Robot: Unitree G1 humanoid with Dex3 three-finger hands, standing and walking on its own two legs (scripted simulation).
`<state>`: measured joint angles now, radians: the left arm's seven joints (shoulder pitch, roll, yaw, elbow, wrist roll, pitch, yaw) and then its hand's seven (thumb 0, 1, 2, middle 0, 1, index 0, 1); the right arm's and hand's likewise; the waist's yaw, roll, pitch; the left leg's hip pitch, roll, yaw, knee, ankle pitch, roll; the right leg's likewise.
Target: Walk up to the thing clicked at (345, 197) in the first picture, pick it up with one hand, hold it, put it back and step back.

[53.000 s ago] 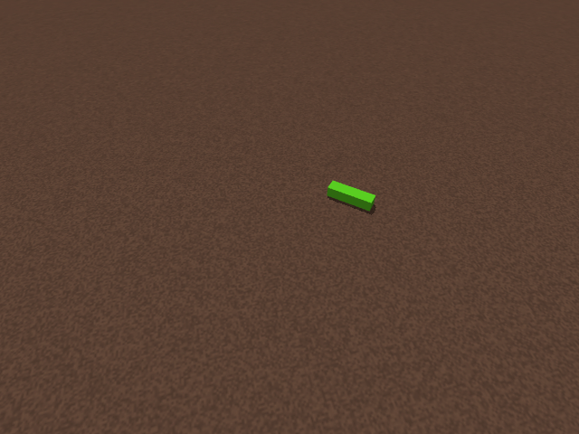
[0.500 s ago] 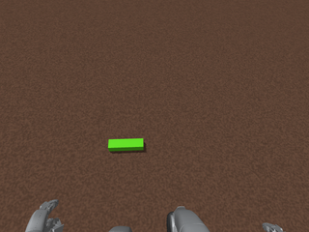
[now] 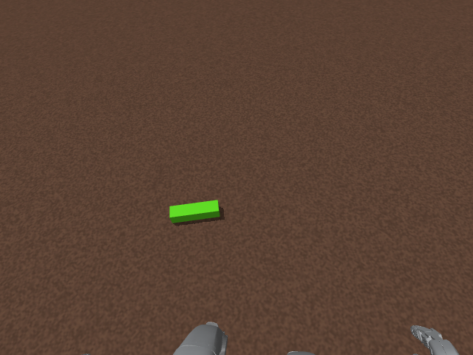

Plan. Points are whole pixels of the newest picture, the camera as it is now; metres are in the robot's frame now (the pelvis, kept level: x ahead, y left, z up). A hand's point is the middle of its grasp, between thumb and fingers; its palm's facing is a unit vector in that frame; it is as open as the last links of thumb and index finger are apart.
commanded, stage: step back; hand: left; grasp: from above
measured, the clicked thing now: (195, 211) +0.77 +0.27 -0.73
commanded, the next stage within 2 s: stand in 1.80 s
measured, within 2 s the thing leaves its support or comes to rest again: neither
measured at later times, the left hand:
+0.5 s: hand out of the picture -0.08 +0.25 -0.16, palm faces +0.05 -0.94 -0.35, open 7.4 cm
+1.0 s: hand out of the picture -0.26 +0.22 -0.14, palm faces +0.14 -0.89 -0.43, open 7.4 cm
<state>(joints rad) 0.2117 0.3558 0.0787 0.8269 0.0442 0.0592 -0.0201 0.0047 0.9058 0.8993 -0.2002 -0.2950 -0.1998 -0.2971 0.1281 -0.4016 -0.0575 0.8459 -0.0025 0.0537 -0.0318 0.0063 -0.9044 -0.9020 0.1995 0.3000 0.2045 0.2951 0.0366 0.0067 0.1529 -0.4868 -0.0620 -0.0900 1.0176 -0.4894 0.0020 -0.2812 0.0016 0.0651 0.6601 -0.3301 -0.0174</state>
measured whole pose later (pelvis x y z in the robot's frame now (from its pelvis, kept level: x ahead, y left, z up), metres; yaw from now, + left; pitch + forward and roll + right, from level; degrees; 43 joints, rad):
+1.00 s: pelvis -0.30 -0.08 +0.00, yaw +6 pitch -3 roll +3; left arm 0.23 0.42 0.09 0.88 0.05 0.02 -0.01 0.00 0.90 0.90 -0.20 -0.30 -0.20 -0.30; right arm 0.29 -0.36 -0.06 1.00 -0.05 0.01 0.01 0.01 -0.91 -0.90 0.20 0.30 0.20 0.30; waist 0.04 -0.05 0.08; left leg -0.20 -0.06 -0.01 0.58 -0.33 0.01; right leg -0.33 -0.08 -0.03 0.71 -0.36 -0.02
